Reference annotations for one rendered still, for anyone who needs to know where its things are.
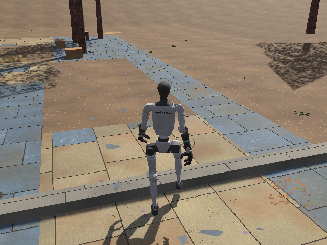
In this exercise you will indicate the left robot hand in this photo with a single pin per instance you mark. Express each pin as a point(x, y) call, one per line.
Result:
point(142, 140)

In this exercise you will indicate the left robot upper arm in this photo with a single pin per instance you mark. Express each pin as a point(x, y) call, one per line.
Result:
point(145, 115)

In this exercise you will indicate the left robot forearm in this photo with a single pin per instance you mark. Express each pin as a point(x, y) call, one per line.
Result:
point(141, 132)

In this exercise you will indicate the robot right foot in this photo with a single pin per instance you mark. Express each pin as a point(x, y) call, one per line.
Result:
point(179, 185)

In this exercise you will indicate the robot left thigh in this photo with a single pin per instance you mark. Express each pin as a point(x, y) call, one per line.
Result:
point(151, 158)

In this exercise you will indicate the right robot upper arm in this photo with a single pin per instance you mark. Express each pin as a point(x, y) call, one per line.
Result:
point(181, 117)

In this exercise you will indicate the right robot hand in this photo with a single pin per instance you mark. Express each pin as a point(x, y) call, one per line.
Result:
point(188, 160)

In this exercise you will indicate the right robot forearm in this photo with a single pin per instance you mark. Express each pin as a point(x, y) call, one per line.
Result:
point(186, 141)

